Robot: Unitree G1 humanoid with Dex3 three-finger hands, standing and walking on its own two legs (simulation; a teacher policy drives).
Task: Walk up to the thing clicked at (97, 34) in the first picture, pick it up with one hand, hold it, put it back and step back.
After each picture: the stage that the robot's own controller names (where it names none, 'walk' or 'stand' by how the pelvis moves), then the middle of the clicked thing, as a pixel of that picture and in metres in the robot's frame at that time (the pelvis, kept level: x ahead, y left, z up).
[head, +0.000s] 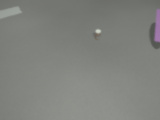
stand; (97, 34) +1.57 -0.16 -0.72
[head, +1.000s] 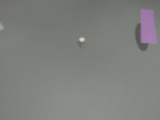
walk; (82, 43) +1.46 +0.14 -0.70
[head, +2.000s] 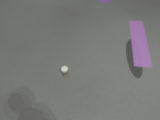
walk; (65, 72) +0.96 +0.27 -0.71
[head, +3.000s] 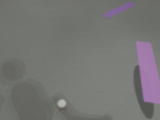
walk; (62, 106) +0.60 +0.20 -0.69
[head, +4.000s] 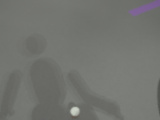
stand; (75, 113) +0.48 +0.08 -0.68
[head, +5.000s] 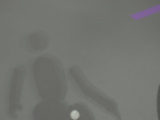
stand; (75, 117) +0.47 +0.08 -0.72
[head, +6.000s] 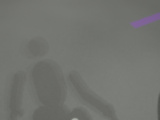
stand; out of the picture +0.45 +0.08 -0.72
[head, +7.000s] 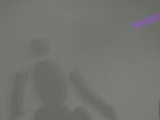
stand; out of the picture +0.43 +0.08 -0.73
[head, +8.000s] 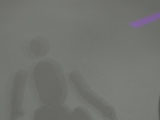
stand; out of the picture +0.43 +0.09 -0.73
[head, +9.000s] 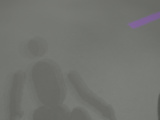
go down; out of the picture +0.42 +0.09 -0.73
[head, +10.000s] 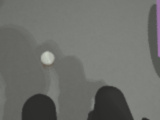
go down; (48, 61) +0.51 +0.10 -0.39
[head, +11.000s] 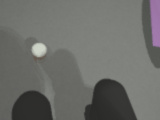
approach; (39, 53) +0.52 +0.11 -0.34
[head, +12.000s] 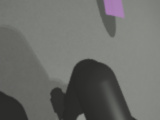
close in; out of the picture +0.51 +0.18 -0.25
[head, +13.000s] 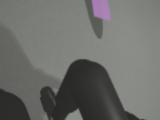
close; out of the picture +0.51 +0.18 -0.27
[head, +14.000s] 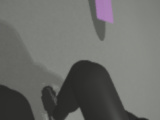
close; out of the picture +0.48 +0.18 -0.28
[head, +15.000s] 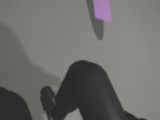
close; out of the picture +0.47 +0.18 -0.28
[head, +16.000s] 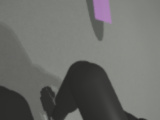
close; out of the picture +0.47 +0.18 -0.28
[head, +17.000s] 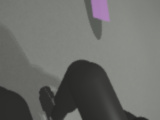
lift; out of the picture +0.42 +0.18 -0.30
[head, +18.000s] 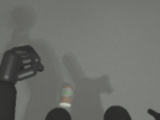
lift; (66, 96) +0.41 +0.10 -0.51
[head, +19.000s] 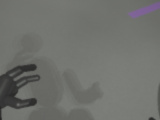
go down; out of the picture +0.36 +0.10 -0.69
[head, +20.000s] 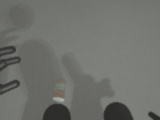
close in; (60, 90) +0.43 +0.13 -0.49
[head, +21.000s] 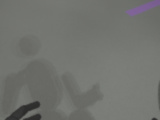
stand; out of the picture +0.36 +0.14 -0.67
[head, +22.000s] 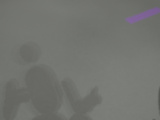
stand; out of the picture +0.36 +0.16 -0.68
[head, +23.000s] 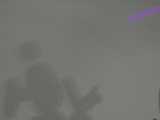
hold; out of the picture +0.36 +0.18 -0.68
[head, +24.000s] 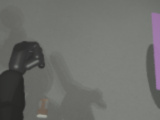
crouch; (43, 108) +0.39 +0.22 -0.62
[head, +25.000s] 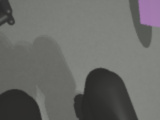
lower; out of the picture +0.44 +0.29 -0.31
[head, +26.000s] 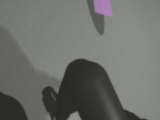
lower; out of the picture +0.41 +0.34 -0.29
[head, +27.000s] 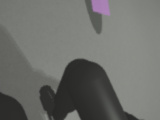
hold; out of the picture +0.40 +0.36 -0.29
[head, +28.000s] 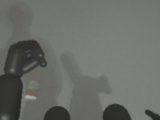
hold; (32, 89) +0.44 +0.30 -0.50
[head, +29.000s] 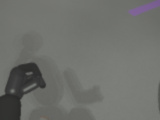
hold; out of the picture +0.40 +0.30 -0.69
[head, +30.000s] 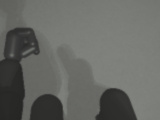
lower; (13, 74) +0.47 +0.33 -0.42
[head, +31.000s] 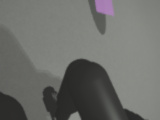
lower; out of the picture +0.41 +0.41 -0.29
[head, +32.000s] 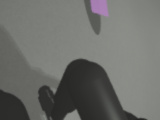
lower; out of the picture +0.40 +0.42 -0.29
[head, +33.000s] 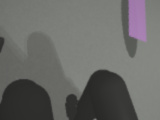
stand; out of the picture +0.41 +0.40 -0.31
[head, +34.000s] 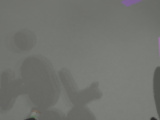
hold; (34, 119) +0.42 +0.32 -0.65
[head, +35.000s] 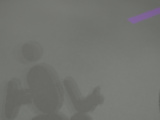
stand; out of the picture +0.40 +0.31 -0.68
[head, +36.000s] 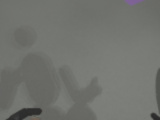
hold; (36, 117) +0.41 +0.31 -0.64
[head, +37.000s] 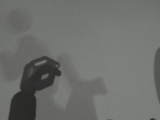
lower; (30, 101) +0.43 +0.32 -0.59
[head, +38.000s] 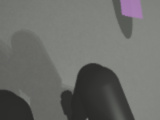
lower; out of the picture +0.44 +0.39 -0.29
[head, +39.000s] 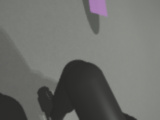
lower; out of the picture +0.41 +0.40 -0.30
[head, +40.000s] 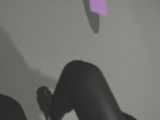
lower; out of the picture +0.41 +0.40 -0.31
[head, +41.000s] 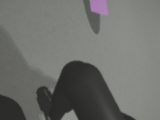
stand; out of the picture +0.41 +0.40 -0.32
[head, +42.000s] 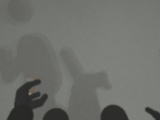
stand; (30, 86) +0.46 +0.31 -0.52
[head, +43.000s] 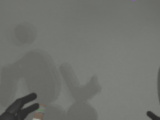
crouch; (39, 112) +0.42 +0.29 -0.64
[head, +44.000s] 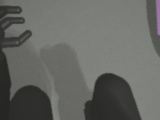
lower; out of the picture +0.48 +0.35 -0.32
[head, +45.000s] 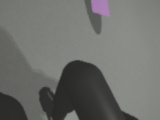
lower; out of the picture +0.42 +0.41 -0.31
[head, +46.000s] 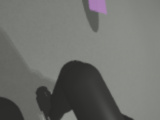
lower; out of the picture +0.42 +0.42 -0.31
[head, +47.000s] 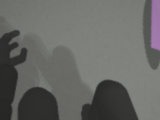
stand; out of the picture +0.45 +0.37 -0.37
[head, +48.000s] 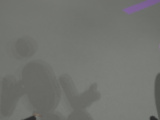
withdraw; out of the picture +0.43 +0.33 -0.66
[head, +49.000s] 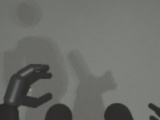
lower; (28, 80) +0.48 +0.35 -0.50
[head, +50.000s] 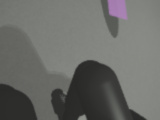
lower; out of the picture +0.44 +0.43 -0.28
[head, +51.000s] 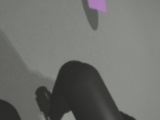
lower; out of the picture +0.42 +0.45 -0.31
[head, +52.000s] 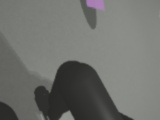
stand; out of the picture +0.42 +0.46 -0.32
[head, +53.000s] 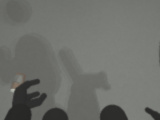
stand; (18, 82) +0.48 +0.38 -0.52
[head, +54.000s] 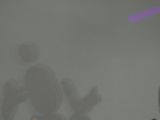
stand; out of the picture +0.43 +0.36 -0.68
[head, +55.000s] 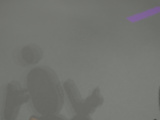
stand; out of the picture +0.44 +0.38 -0.68
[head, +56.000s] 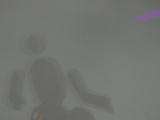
stand; (36, 119) +0.45 +0.38 -0.71
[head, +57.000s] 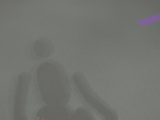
stand; out of the picture +0.46 +0.39 -0.75
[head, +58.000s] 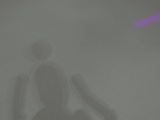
stand; out of the picture +0.45 +0.42 -0.75
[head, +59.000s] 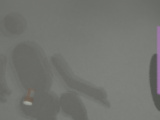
walk; (29, 96) +0.52 +0.39 -0.73
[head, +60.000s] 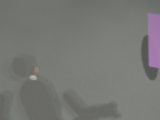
walk; (34, 72) +0.81 +0.50 -0.72
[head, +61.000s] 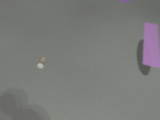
stand; (41, 62) +1.09 +0.45 -0.73
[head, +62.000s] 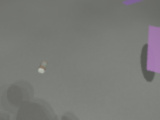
stand; (42, 67) +1.04 +0.45 -0.75
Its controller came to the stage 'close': yes
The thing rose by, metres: 0.01
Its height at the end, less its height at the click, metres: -0.02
